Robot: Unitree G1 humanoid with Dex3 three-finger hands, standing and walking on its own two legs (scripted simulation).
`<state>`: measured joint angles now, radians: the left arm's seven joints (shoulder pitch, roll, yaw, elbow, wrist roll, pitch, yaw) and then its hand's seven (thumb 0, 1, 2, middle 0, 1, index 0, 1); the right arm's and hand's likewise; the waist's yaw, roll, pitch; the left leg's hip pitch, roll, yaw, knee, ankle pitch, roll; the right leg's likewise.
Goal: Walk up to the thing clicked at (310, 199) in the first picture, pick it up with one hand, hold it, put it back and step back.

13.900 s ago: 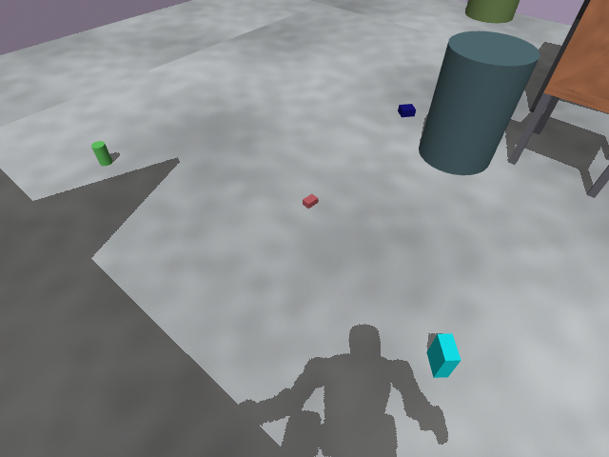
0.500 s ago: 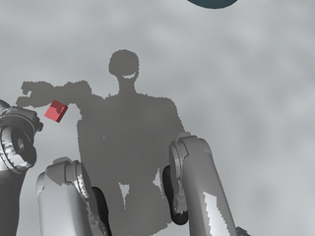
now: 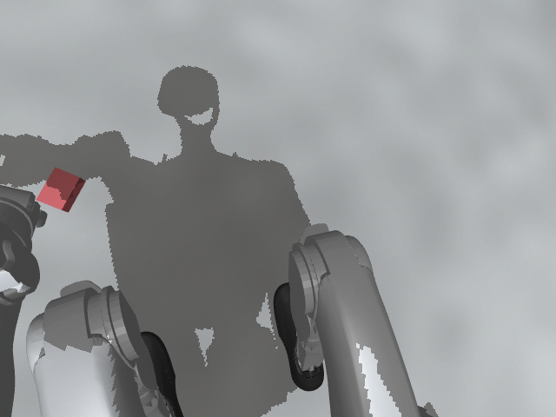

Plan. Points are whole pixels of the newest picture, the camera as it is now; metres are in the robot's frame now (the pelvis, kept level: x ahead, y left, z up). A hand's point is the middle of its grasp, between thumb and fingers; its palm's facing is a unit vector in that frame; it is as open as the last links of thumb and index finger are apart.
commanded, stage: rise first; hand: left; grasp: from above
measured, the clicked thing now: (61, 190) +0.49 +0.26 -0.31
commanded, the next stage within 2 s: approach in 0.30 s
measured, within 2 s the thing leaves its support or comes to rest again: neither
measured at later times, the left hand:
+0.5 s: hand (0, 205) +0.45 +0.30 -0.19, palm faces -0.14 -0.42 -0.90, open 14.0 cm
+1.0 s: hand (52, 162) +0.51 +0.24 -0.22, palm faces -0.05 -0.43 -0.90, open 14.1 cm
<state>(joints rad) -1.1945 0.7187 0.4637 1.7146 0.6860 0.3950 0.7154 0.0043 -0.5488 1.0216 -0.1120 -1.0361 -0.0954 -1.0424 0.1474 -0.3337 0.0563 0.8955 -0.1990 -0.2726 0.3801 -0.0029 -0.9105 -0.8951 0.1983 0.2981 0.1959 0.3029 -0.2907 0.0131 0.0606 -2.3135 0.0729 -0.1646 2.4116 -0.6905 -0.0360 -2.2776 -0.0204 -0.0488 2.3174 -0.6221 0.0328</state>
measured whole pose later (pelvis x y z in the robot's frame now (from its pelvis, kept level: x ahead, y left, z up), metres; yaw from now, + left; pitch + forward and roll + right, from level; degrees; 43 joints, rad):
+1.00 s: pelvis +0.00 +0.01 -0.02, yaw -4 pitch +28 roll -11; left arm -1.40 0.93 0.40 1.82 0.59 0.41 0.87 0.00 -0.56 0.97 -0.10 -1.08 -0.10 -1.08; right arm 0.11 -0.43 0.26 0.77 -0.24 -0.30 0.46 0.00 -0.93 -0.90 0.20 0.30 0.19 0.30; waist -0.48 -0.07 0.27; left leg -2.30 0.05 -0.27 2.51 -0.72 -0.05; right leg -2.21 -0.01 -0.12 2.35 -0.63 0.05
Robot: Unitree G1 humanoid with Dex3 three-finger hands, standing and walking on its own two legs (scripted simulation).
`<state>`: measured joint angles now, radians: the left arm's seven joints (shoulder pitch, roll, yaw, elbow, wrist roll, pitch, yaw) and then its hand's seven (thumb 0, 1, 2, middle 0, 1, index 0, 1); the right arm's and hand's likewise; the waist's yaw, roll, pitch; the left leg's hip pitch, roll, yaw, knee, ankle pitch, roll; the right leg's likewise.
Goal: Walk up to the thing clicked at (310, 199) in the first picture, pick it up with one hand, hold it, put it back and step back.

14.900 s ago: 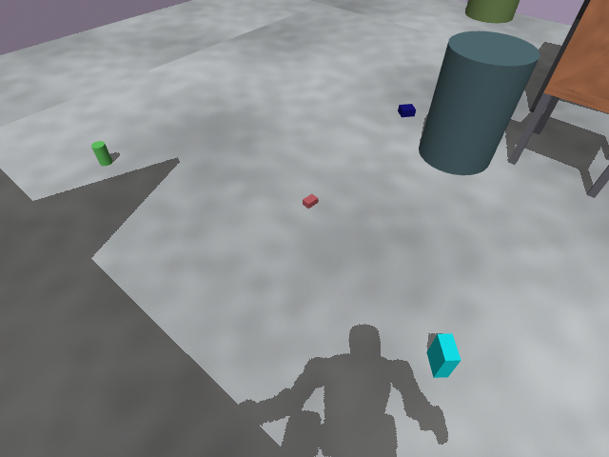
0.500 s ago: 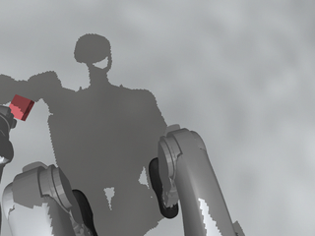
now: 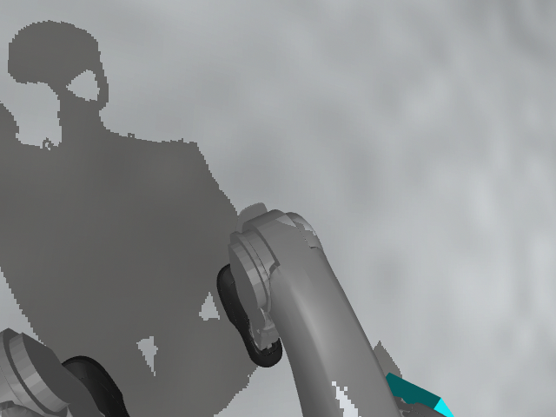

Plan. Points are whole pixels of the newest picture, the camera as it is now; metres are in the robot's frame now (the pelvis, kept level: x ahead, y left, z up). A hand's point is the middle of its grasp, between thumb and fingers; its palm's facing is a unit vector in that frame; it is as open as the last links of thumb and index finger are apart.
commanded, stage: approach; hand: left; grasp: from above
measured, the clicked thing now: out of the picture +0.47 +0.29 -0.30
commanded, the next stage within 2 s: rest palm in 0.36 s
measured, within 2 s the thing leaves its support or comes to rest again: neither
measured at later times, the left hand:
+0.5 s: hand out of the picture +0.46 +0.30 -0.22, palm faces -0.09 -0.44 -0.89, open 14.0 cm
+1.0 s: hand out of the picture +0.46 +0.28 -0.26, palm faces -0.05 -0.46 -0.89, open 14.1 cm
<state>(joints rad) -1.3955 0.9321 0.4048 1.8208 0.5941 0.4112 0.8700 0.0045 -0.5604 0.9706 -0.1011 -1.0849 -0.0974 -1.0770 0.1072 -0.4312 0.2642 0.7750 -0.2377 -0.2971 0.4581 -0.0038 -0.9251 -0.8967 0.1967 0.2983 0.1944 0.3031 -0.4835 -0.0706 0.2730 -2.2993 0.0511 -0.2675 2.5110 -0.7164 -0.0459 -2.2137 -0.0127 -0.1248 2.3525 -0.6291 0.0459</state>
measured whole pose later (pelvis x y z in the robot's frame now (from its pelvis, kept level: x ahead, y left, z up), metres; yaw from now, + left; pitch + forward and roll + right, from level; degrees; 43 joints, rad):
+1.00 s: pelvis +0.00 +0.00 -0.01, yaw -1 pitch +26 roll -13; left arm -1.29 0.95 0.35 1.80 0.46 0.36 0.88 0.00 -0.53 1.00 -0.11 -1.02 -0.09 -1.04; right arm 0.08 -0.42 0.35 0.69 -0.24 -0.30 0.48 0.00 -0.91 -0.90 0.20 0.30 0.19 0.30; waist -0.47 -0.13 0.33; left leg -2.29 0.04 -0.30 2.55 -0.73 -0.05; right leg -2.19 -0.01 -0.15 2.37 -0.64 0.05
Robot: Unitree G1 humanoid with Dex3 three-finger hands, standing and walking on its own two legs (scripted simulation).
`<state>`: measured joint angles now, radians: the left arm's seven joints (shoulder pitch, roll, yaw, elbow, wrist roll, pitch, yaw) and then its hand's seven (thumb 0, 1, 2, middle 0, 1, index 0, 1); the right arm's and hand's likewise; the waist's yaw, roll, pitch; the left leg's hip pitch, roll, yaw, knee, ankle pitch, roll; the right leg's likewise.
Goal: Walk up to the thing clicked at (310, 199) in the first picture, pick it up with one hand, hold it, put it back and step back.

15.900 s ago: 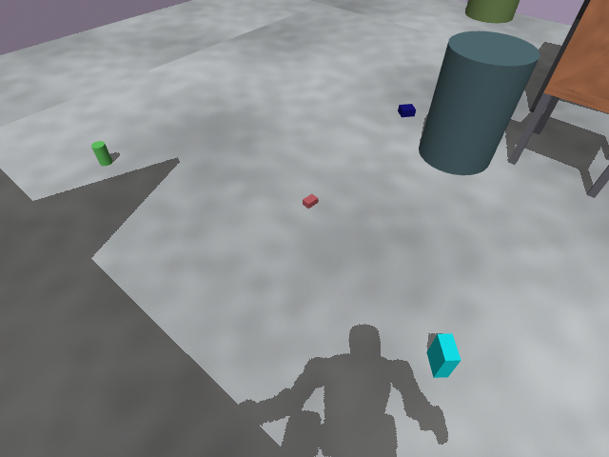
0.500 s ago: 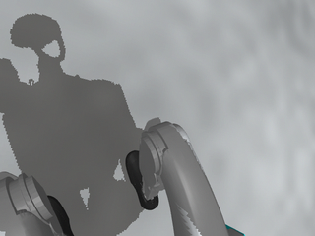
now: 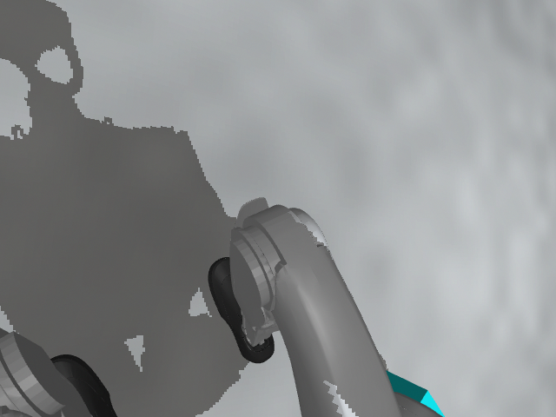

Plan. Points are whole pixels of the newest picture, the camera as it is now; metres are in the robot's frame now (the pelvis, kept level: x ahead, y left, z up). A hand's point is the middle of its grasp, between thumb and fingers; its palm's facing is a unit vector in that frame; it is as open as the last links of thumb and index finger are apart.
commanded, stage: close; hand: left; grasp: from above
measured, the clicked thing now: out of the picture +0.46 +0.29 -0.29
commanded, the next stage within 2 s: settle in 1.78 s
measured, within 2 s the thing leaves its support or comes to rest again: neither
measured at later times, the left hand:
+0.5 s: hand out of the picture +0.46 +0.29 -0.27, palm faces -0.06 -0.46 -0.89, open 11.8 cm
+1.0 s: hand out of the picture +0.46 +0.29 -0.26, palm faces -0.05 -0.45 -0.89, open 10.3 cm
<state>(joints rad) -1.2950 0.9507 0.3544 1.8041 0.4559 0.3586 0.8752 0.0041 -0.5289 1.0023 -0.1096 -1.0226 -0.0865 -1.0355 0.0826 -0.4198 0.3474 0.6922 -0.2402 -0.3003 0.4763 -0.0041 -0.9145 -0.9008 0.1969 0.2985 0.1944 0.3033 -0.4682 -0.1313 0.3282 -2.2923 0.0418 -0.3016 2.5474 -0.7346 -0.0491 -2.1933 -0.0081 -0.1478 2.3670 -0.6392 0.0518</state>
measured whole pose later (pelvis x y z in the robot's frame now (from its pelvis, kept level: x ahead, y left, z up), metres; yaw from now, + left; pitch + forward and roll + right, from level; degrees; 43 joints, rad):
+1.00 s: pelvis +0.00 +0.00 -0.01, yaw -1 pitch +25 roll -14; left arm -1.28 0.96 0.29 1.81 0.42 0.35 0.87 0.00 -0.01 0.82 -0.45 -0.76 -0.47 -0.79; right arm 0.06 -0.44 0.37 0.66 -0.22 -0.28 0.48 0.00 -0.89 -0.89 0.20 0.30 0.19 0.30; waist -0.47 -0.13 0.33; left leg -2.30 0.03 -0.33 2.60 -0.76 -0.05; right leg -2.18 -0.01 -0.16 2.40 -0.66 0.06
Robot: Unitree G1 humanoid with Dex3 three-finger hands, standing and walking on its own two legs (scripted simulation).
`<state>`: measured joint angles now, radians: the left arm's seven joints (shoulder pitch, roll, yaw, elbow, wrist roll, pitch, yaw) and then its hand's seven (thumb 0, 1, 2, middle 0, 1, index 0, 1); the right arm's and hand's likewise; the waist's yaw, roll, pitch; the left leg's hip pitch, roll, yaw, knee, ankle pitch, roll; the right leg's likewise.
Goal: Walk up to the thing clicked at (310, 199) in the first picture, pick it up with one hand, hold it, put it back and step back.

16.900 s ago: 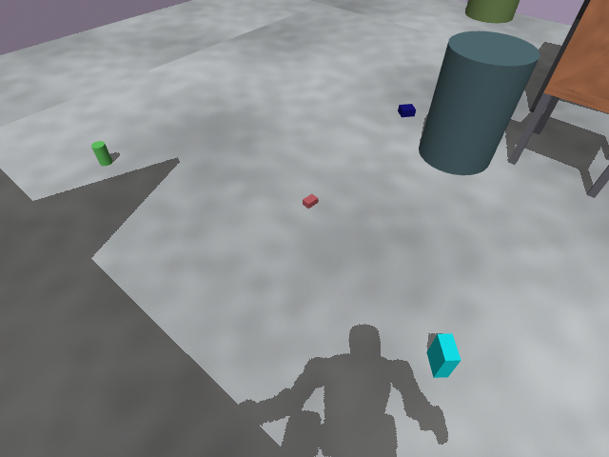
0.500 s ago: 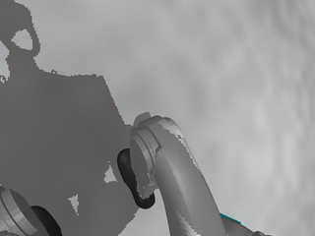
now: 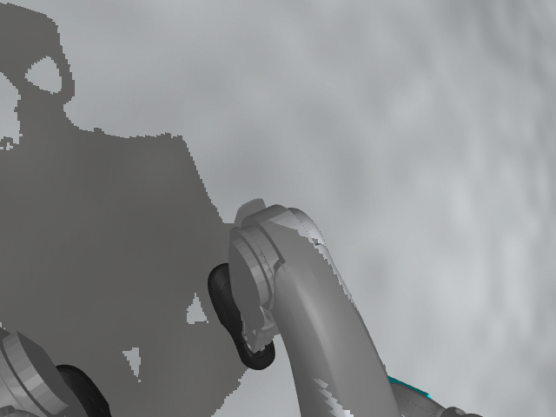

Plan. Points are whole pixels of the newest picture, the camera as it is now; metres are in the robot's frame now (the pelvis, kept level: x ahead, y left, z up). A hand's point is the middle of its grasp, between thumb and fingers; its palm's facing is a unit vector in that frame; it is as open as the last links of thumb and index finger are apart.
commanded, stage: close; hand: left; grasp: from above
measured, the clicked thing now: out of the picture +0.46 +0.30 -0.28
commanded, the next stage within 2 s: settle in 0.78 s
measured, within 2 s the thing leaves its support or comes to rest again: leaves its support in 1.42 s
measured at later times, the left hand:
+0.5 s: hand out of the picture +0.45 +0.29 -0.25, palm faces -0.04 -0.45 -0.89, open 8.9 cm
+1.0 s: hand out of the picture +0.44 +0.28 -0.25, palm faces -0.03 -0.46 -0.89, open 7.7 cm
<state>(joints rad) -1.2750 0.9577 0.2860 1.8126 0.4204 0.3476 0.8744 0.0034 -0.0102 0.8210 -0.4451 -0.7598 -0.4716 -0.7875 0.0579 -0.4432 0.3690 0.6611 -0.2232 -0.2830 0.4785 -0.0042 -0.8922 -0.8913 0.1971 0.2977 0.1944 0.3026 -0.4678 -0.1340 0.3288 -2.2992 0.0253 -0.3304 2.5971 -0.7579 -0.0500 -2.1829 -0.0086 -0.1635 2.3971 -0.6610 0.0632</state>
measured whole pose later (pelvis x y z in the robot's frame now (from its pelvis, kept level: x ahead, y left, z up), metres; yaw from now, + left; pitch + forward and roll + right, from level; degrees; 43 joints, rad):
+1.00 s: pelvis +0.00 +0.00 +0.00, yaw +1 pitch +24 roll -14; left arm -1.26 0.90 0.28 1.82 0.39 0.34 0.89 0.01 0.28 0.59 -0.69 -0.52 -0.77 -0.57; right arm 0.04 -0.45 0.35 0.68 -0.22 -0.27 0.50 0.00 -0.89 -0.89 0.20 0.30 0.19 0.30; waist -0.47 -0.11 0.31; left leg -2.29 0.01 -0.32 2.60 -0.76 -0.05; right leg -2.17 -0.02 -0.16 2.41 -0.68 0.06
